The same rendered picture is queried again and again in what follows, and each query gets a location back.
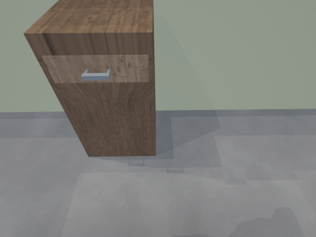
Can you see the handle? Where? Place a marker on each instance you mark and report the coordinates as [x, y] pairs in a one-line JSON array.
[[96, 76]]

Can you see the cabinet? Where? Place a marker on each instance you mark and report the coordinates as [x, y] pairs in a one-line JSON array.
[[111, 119]]

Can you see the drawer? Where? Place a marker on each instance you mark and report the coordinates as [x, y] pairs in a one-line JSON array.
[[124, 68]]

